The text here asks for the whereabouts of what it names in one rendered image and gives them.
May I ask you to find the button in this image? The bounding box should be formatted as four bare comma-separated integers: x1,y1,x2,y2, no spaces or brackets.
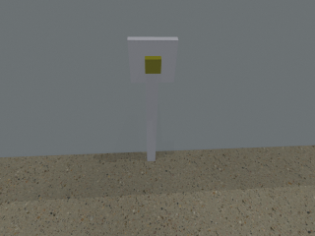
145,56,161,74

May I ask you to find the panel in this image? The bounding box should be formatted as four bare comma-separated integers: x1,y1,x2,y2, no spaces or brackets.
127,36,179,161

